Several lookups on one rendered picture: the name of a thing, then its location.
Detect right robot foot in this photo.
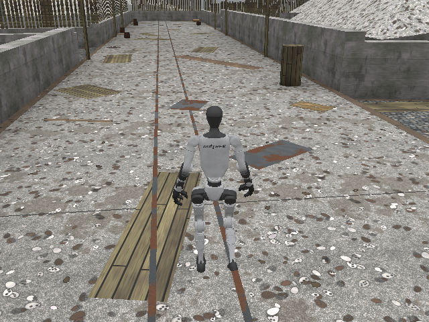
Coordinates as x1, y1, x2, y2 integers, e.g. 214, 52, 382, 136
227, 260, 238, 271

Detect right robot forearm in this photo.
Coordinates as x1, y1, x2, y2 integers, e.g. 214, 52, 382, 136
240, 161, 253, 186

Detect right robot upper arm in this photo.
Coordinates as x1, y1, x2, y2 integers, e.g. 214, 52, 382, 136
229, 135, 247, 172

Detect robot left hand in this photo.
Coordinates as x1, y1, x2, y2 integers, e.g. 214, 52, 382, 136
172, 189, 188, 206

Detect robot right hand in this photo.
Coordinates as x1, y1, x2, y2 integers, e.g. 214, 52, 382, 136
239, 184, 254, 197

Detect robot right thigh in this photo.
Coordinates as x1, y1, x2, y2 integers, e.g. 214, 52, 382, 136
223, 187, 237, 228

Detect left robot forearm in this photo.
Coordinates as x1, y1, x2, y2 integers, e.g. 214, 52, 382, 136
174, 163, 188, 192

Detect left robot upper arm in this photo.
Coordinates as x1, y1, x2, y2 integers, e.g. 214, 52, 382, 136
182, 135, 200, 173

